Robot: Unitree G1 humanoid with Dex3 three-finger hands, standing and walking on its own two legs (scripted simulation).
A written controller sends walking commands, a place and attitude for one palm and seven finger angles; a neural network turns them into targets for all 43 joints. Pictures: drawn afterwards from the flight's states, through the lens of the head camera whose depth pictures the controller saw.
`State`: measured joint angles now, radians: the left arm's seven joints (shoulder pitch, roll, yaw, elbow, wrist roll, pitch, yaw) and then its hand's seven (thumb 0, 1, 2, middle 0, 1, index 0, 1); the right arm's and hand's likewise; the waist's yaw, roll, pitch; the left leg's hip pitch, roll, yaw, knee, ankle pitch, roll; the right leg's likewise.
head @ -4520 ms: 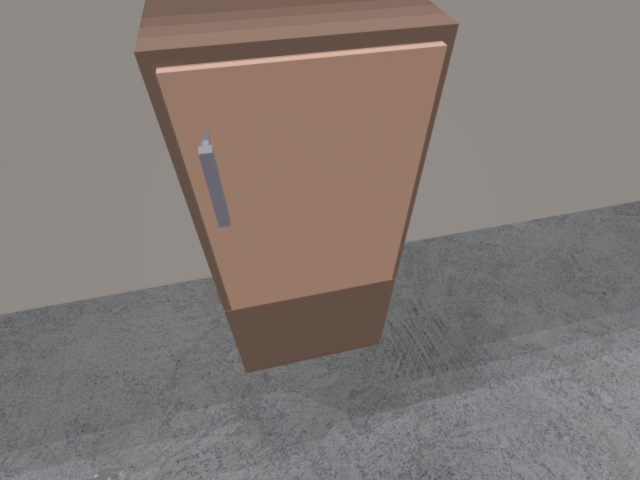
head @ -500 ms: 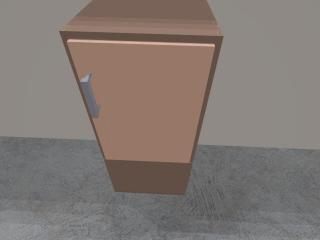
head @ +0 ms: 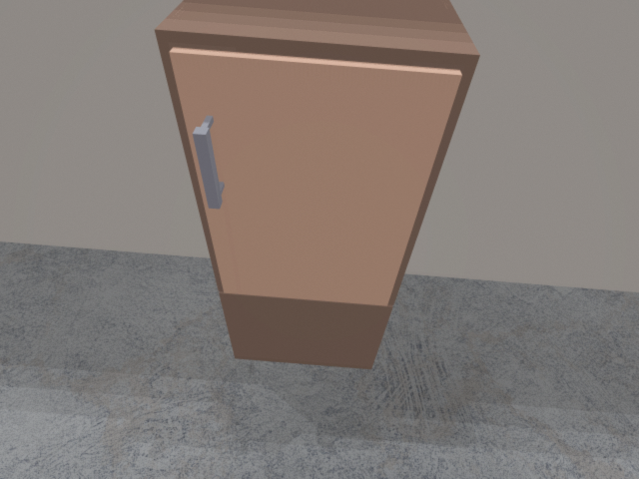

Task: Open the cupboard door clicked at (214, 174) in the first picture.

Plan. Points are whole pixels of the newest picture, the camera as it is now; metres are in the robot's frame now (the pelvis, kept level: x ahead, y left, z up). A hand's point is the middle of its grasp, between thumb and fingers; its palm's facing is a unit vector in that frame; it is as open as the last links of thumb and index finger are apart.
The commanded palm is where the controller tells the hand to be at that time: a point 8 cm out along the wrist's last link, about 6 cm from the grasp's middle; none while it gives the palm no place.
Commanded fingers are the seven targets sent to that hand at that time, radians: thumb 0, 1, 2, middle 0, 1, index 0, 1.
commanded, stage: raise the hand with hooked fingers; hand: left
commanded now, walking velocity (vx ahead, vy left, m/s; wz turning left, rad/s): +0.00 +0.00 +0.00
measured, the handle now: (211, 163) +0.57 +0.22 +0.08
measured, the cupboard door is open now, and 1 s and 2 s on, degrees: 0 0 0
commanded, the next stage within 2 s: none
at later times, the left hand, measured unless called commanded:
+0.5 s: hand (149, 456) +0.15 +0.20 -0.01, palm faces +0.10 -0.99 -0.05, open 9.5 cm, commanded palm +0.14 +0.26 -0.01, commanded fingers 0.00 0.20 0.60 -0.25 -0.75 -0.25 -0.75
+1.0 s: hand (134, 363) +0.24 +0.24 +0.03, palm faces +0.03 -1.00 -0.05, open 12.5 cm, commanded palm +0.21 +0.29 +0.05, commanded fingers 0.00 -0.38 0.35 -0.29 -1.12 -0.29 -1.12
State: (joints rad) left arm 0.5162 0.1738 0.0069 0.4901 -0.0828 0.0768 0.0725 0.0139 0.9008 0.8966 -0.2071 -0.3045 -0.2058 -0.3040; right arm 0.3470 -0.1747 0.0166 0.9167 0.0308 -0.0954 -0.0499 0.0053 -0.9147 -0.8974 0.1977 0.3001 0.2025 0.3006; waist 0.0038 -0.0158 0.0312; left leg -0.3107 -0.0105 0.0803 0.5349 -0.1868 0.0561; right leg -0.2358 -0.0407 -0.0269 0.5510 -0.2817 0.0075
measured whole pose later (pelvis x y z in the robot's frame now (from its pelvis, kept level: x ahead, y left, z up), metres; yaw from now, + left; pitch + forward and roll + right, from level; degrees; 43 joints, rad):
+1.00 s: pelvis +0.02 -0.01 -0.05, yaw +3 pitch +8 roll -3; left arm 0.29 0.37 0.33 0.05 -0.38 -0.24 -0.43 0.00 -0.16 0.45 -0.28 -0.98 -0.28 -0.98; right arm 0.29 -0.28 0.02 0.56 0.05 -0.24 -0.08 0.01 -0.91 -0.90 0.20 0.30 0.20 0.30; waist 0.00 0.03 -0.10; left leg -0.71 0.00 -0.03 0.97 -0.40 0.04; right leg -0.57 0.04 -0.04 0.90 -0.48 0.00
